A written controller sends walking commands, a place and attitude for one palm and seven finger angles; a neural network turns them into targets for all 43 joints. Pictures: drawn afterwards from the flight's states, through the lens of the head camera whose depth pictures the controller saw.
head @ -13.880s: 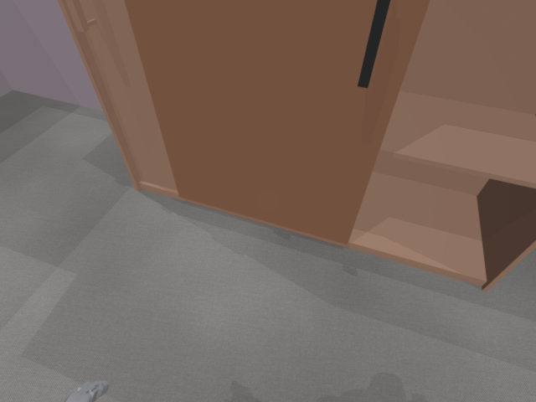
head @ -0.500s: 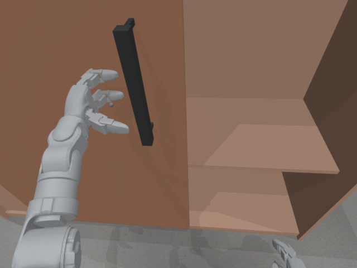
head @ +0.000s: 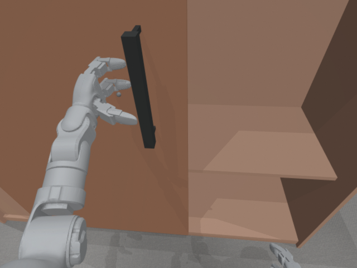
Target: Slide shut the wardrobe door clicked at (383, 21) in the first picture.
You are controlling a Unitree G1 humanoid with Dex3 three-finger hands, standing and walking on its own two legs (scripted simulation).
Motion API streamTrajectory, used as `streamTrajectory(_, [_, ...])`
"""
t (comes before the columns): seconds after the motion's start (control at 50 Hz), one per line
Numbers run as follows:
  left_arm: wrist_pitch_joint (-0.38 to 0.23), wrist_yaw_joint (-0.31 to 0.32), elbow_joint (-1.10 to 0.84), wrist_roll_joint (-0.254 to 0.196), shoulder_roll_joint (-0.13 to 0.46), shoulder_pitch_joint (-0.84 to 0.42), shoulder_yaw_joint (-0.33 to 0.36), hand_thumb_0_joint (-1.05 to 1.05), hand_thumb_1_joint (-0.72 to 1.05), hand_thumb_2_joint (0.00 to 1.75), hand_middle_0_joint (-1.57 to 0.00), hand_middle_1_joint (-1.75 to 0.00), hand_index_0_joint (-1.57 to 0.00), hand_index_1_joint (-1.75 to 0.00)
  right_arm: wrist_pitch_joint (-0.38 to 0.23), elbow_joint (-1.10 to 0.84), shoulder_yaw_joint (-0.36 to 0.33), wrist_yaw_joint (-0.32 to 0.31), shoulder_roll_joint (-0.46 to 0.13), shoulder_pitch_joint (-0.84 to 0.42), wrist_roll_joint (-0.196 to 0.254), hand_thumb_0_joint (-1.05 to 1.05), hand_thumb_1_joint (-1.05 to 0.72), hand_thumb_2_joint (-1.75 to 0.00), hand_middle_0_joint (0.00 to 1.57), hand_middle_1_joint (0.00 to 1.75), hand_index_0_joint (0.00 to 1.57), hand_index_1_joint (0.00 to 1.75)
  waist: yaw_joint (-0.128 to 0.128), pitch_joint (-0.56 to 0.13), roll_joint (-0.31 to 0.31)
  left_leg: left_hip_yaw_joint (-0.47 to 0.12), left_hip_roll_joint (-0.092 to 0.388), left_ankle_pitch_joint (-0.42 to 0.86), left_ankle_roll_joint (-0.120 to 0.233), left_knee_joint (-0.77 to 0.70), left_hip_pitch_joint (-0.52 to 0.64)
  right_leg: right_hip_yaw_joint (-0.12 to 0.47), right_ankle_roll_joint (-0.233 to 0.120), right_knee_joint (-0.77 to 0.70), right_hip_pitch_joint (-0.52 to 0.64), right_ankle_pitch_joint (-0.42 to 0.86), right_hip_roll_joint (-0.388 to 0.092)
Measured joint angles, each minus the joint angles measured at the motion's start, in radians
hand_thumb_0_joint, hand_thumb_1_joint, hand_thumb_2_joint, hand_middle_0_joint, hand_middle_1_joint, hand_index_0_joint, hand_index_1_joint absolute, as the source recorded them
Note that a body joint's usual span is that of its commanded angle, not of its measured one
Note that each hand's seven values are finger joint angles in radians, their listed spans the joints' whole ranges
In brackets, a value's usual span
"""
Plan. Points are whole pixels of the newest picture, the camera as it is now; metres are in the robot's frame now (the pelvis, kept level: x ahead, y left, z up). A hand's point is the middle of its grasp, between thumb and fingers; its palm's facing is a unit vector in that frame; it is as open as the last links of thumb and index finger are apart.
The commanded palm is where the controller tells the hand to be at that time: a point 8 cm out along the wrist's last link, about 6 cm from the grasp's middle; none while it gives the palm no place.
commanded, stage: move the hooked fingers beside the handle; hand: left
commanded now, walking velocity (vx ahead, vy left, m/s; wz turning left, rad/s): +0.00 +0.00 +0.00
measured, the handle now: (144, 94) +0.45 +0.10 +0.20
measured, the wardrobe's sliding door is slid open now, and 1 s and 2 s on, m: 0.57 0.57 0.57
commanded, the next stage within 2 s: feel for the door with the fingertips in 0.84 s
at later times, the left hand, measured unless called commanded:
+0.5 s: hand (119, 99) +0.41 +0.15 +0.21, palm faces -0.01 -1.00 -0.01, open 14.0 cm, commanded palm +0.38 +0.20 +0.19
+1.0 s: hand (124, 102) +0.41 +0.14 +0.20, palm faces -0.02 -1.00 -0.02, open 13.8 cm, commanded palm +0.39 +0.19 +0.19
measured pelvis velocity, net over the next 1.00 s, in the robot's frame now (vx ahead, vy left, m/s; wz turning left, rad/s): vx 0.00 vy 0.00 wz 0.00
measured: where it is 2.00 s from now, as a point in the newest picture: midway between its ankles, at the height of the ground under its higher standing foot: outside the picture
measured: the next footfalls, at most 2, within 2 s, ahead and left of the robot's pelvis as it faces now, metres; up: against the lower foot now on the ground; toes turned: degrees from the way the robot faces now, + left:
none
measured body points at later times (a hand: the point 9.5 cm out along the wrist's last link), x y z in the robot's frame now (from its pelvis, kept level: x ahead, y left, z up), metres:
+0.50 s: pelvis +0.00 +0.00 +0.00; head -0.01 -0.02 +0.45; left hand +0.40 +0.20 +0.21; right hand +0.15 -0.24 -0.11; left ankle -0.01 +0.11 -0.74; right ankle +0.00 -0.10 -0.74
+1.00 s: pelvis +0.00 +0.00 +0.00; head -0.01 -0.02 +0.45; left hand +0.41 +0.19 +0.20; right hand +0.14 -0.24 -0.11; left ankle -0.01 +0.11 -0.74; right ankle +0.00 -0.10 -0.74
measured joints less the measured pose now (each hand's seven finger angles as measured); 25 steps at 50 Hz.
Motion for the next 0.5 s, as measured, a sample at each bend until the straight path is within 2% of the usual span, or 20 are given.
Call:
streamTrajectory(0.06, [0.047, -0.004, 0.063, -0.004, 0.011, -0.023, 0.001, -0.01, -0.51, 0.30, -0.31, -1.21, -0.30, -1.20, 0.013, -0.008, 0.000, 0.004, -0.004, -0.006, 0.006, 0.01, -0.91, -0.90, 0.20, 0.30, 0.20, 0.30, -0.004, -0.008, 0.008, 0.001, -0.001, 0.002, 0.001, 0.001, -0.011, 0.001, 0.001, 0.000, -0.011, 0.003, -0.001])
streamTrajectory(0.12, [0.071, -0.005, 0.057, -0.007, 0.003, 0.012, 0.012, -0.01, -0.50, 0.30, -0.31, -1.21, -0.30, -1.20, 0.021, -0.025, -0.004, 0.007, -0.010, -0.007, 0.005, 0.01, -0.91, -0.90, 0.20, 0.30, 0.20, 0.30, -0.004, -0.004, 0.015, 0.007, -0.003, 0.006, 0.003, -0.003, -0.018, 0.006, 0.003, 0.001, -0.022, 0.006, -0.003])
streamTrajectory(0.22, [0.018, 0.013, -0.053, 0.006, -0.020, 0.096, 0.006, -0.02, -0.50, 0.30, -0.31, -1.21, -0.30, -1.20, 0.009, -0.037, -0.010, 0.004, -0.006, -0.001, -0.005, 0.01, -0.91, -0.90, 0.20, 0.30, 0.20, 0.30, 0.002, 0.022, 0.006, 0.011, -0.003, 0.007, 0.004, -0.007, -0.006, 0.010, 0.003, 0.004, -0.014, 0.004, -0.003])
streamTrajectory(0.3, [-0.020, 0.019, -0.098, 0.008, -0.024, 0.078, -0.016, -0.02, -0.51, 0.30, -0.30, -1.21, -0.30, -1.20, -0.006, -0.017, -0.007, 0.001, -0.002, 0.001, -0.006, 0.01, -0.91, -0.90, 0.20, 0.30, 0.20, 0.30, 0.009, 0.024, -0.004, 0.001, -0.003, 0.002, 0.002, -0.004, 0.008, 0.002, 0.002, 0.000, 0.006, 0.000, -0.003])
streamTrajectory(0.34, [-0.008, 0.015, -0.063, 0.004, -0.017, 0.035, -0.021, -0.02, -0.51, 0.30, -0.30, -1.21, -0.30, -1.20, -0.003, -0.004, -0.003, -0.001, -0.002, -0.006, -0.003, 0.01, -0.91, -0.90, 0.20, 0.30, 0.20, 0.30, 0.009, 0.016, -0.004, -0.003, -0.003, 0.000, 0.001, -0.001, 0.007, -0.003, 0.002, -0.002, 0.009, -0.001, -0.003])
streamTrajectory(0.4, [0.040, 0.009, 0.031, 0.000, -0.004, -0.026, -0.024, -0.02, -0.51, 0.30, -0.30, -1.21, -0.30, -1.20, 0.010, 0.001, 0.002, -0.003, -0.005, -0.018, 0.004, 0.01, -0.91, -0.90, 0.20, 0.30, 0.20, 0.30, 0.002, 0.005, 0.002, -0.006, -0.004, 0.001, 0.002, 0.002, -0.007, -0.006, 0.002, -0.002, -0.003, 0.001, -0.004])
streamTrajectory(0.46, [0.055, 0.003, 0.052, -0.016, -0.005, -0.034, 0.004, -0.02, -0.51, 0.30, -0.34, -1.24, -0.30, -1.20, 0.023, -0.011, -0.001, -0.001, -0.007, -0.018, 0.003, 0.01, -0.91, -0.90, 0.20, 0.30, 0.20, 0.30, 0.001, 0.000, 0.007, -0.003, -0.006, 0.005, 0.004, 0.000, -0.021, -0.004, 0.003, -0.001, -0.019, 0.003, -0.006])
streamTrajectory(0.5, [0.055, 0.009, 0.034, -0.005, -0.006, -0.013, 0.007, -0.01, -0.51, 0.30, -0.35, -1.25, -0.30, -1.20, 0.026, -0.021, -0.006, 0.003, -0.008, -0.011, 0.001, 0.01, -0.91, -0.90, 0.20, 0.30, 0.20, 0.30, 0.003, -0.001, 0.010, 0.000, -0.006, 0.007, 0.004, -0.004, -0.024, 0.000, 0.004, 0.001, -0.025, 0.004, -0.006])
